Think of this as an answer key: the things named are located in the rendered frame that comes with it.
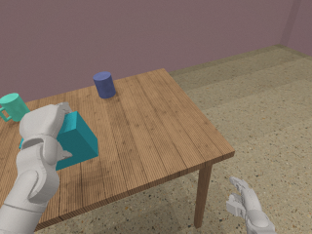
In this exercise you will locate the robot right forearm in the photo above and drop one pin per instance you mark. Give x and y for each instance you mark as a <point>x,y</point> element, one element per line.
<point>257,222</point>

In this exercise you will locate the table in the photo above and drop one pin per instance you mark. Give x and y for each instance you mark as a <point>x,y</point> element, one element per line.
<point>148,133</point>

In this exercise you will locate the right robot hand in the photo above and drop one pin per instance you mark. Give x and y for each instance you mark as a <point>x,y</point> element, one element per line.
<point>239,205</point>

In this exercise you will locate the left robot hand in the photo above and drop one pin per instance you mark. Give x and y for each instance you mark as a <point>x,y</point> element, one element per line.
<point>47,121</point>

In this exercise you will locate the sponge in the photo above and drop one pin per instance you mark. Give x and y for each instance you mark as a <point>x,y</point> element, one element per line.
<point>75,137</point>

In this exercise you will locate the robot left forearm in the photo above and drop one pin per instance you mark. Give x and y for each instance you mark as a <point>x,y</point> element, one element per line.
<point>37,182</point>

